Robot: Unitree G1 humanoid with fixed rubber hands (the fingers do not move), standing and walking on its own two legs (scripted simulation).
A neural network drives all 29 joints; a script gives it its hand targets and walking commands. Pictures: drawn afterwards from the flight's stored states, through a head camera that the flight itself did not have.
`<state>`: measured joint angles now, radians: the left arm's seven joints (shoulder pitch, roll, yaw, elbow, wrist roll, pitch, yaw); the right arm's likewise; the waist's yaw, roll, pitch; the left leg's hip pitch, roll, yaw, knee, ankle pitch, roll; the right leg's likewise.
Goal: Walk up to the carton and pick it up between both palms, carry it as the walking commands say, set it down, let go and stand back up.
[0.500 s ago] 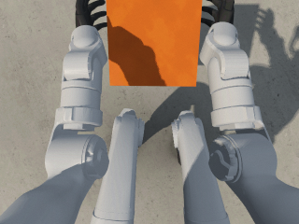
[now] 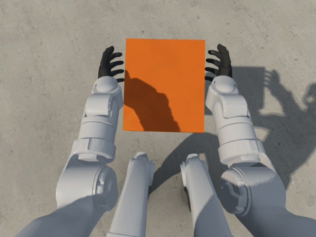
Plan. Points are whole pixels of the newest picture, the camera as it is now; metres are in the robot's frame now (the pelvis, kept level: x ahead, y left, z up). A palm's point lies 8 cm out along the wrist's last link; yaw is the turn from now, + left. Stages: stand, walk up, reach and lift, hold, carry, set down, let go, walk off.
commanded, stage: reach and lift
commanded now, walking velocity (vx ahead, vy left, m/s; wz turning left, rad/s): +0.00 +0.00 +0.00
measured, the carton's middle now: (163, 91) +0.48 +0.02 -0.13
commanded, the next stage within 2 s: none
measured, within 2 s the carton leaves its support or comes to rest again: neither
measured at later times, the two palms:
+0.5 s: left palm (96, 69) +0.45 +0.15 +0.06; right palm (241, 65) +0.46 -0.12 +0.06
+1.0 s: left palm (79, 55) +0.44 +0.15 +0.13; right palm (268, 49) +0.44 -0.13 +0.14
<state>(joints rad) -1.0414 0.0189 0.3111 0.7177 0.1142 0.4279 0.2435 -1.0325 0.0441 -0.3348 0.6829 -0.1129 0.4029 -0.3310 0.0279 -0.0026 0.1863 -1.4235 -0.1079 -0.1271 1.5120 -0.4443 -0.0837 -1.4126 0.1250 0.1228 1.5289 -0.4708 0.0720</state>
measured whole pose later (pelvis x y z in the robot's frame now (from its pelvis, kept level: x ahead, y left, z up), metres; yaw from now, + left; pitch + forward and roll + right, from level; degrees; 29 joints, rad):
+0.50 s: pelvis +0.07 -0.01 +0.09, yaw +0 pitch +25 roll +1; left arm -0.67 -0.11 0.42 0.73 0.25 0.30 0.16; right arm -0.69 0.19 -0.40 0.74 -0.26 0.26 -0.26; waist 0.02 -0.01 -0.16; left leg -1.15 -0.08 -0.14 1.11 -0.40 -0.07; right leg -1.15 0.10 0.13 1.14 -0.42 0.03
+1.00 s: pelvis +0.11 -0.01 +0.16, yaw +0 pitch +17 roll +0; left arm -0.41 -0.15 0.30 0.61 0.22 0.32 0.15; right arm -0.39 0.19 -0.28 0.60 -0.21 0.29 -0.20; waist 0.03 -0.02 -0.17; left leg -0.72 -0.04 -0.15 0.74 -0.31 -0.05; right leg -0.71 0.08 0.15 0.75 -0.32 0.02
